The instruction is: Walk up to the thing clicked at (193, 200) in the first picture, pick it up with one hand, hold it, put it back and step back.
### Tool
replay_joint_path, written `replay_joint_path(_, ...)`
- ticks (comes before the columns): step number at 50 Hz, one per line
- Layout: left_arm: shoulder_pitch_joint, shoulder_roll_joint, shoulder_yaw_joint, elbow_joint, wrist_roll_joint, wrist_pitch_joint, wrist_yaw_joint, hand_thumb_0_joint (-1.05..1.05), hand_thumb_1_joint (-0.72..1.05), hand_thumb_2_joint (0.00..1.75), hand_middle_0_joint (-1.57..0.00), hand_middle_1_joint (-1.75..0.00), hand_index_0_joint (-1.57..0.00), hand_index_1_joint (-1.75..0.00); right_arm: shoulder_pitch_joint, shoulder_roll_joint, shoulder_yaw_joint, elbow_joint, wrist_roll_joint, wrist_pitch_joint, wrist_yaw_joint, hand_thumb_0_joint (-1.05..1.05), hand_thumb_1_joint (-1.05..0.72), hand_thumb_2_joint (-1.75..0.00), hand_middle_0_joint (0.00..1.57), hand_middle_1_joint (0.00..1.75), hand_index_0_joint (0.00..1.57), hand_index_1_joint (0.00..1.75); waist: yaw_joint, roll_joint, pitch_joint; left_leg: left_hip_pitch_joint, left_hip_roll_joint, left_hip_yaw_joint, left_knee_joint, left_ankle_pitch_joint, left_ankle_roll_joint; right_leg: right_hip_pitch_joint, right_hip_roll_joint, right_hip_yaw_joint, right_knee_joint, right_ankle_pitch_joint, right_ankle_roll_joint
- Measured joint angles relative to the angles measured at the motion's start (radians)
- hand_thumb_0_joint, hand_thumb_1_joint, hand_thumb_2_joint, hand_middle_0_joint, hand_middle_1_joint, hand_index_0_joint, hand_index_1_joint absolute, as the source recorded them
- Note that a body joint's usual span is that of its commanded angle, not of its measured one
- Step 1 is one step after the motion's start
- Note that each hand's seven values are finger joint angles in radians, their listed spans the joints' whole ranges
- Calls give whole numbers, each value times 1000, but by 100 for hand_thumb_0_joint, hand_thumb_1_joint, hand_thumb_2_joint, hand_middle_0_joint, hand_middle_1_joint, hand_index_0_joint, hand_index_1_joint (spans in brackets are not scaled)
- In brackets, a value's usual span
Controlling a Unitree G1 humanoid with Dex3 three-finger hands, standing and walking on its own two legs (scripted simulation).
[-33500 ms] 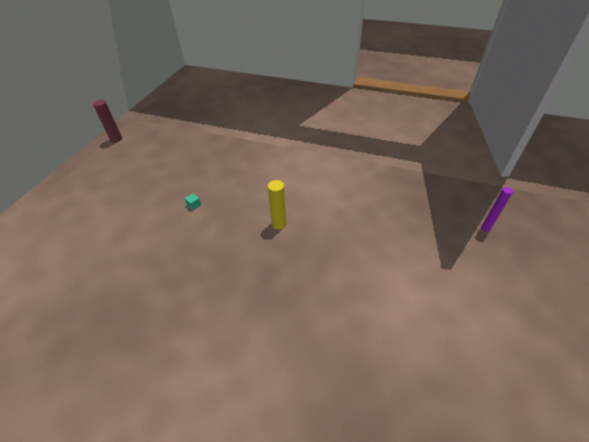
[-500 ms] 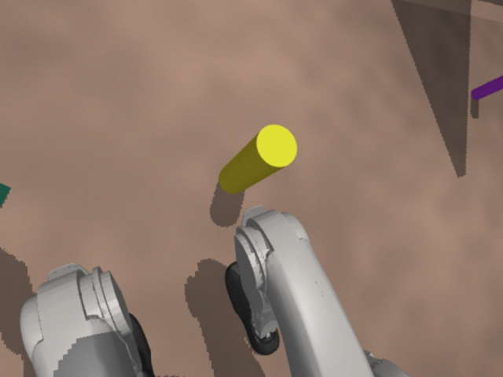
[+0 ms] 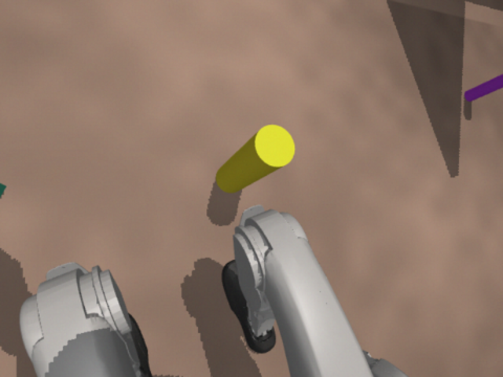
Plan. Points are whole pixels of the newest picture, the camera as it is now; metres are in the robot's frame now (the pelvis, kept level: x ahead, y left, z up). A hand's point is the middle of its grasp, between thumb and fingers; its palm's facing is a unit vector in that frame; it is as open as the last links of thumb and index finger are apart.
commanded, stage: rise first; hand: left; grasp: from above
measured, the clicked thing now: out of the picture +0.46 +0.34 -0.30
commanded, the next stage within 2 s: none
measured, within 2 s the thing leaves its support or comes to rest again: neither
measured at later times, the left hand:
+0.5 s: hand out of the picture +0.43 +0.37 -0.20, palm faces -0.13 -0.41 -0.90, open 14.1 cm
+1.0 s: hand out of the picture +0.42 +0.37 -0.20, palm faces -0.16 -0.40 -0.90, open 14.0 cm
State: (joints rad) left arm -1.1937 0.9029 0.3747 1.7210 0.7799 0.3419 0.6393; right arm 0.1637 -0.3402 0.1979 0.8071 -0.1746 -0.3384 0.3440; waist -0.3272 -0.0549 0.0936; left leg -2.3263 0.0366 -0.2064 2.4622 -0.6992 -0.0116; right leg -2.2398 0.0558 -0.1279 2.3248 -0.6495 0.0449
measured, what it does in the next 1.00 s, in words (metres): stands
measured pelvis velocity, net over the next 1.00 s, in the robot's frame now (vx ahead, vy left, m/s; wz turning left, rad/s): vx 0.00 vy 0.00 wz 0.00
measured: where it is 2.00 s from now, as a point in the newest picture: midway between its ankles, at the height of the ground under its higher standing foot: (199, 349)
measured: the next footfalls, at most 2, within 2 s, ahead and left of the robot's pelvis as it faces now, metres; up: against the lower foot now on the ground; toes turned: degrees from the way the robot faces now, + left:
none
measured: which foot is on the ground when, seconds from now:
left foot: down 0.00-1.00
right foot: down 0.00-1.00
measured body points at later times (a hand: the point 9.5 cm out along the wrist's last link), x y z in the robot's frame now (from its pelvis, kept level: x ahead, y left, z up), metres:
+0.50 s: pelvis +0.00 +0.00 +0.00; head +0.27 +0.10 +0.34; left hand +0.44 +0.39 -0.15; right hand +0.02 -0.25 -0.07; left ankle +0.07 +0.13 -0.29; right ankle +0.11 -0.12 -0.29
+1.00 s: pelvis +0.00 +0.00 +0.00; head +0.27 +0.09 +0.34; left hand +0.43 +0.39 -0.15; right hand +0.02 -0.25 -0.07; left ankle +0.07 +0.13 -0.29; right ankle +0.11 -0.12 -0.29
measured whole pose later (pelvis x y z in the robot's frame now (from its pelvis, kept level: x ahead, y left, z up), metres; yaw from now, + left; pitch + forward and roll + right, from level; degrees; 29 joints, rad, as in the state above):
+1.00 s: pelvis +0.00 +0.00 +0.00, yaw +0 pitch +30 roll -11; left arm -1.21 0.94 0.35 1.75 0.78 0.32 0.62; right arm 0.15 -0.35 0.21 0.80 -0.18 -0.37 0.33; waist -0.34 -0.08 0.14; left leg -2.31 0.04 -0.21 2.45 -0.69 -0.01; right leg -2.23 0.06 -0.13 2.32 -0.64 0.04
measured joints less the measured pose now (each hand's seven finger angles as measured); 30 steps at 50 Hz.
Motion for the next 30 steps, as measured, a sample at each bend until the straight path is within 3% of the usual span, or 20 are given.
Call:
replay_joint_path(14,-2,21,-36,43,9,-11,-29,0,-53,98,-15,-101,-13,-102,-8,-2,6,-2,2,-15,-9,0,-92,-90,20,30,20,30,-5,-3,17,9,1,2,-1,7,2,8,1,1,0,8,2)
replay_joint_path(22,-7,35,-19,25,15,-35,-9,0,-55,99,-13,-103,-12,-104,-6,-4,15,-5,-5,-25,-13,0,-92,-90,20,30,20,30,-12,-22,41,8,0,-5,-2,10,2,11,2,-4,-7,12,2)
replay_joint_path(30,4,7,-4,-22,-5,-7,5,0,-57,101,-12,-102,-10,-105,10,-1,6,-7,-1,-10,2,0,-92,-90,20,30,20,30,-5,-11,11,9,0,-3,-8,-7,-3,10,-1,-4,-10,-6,-3)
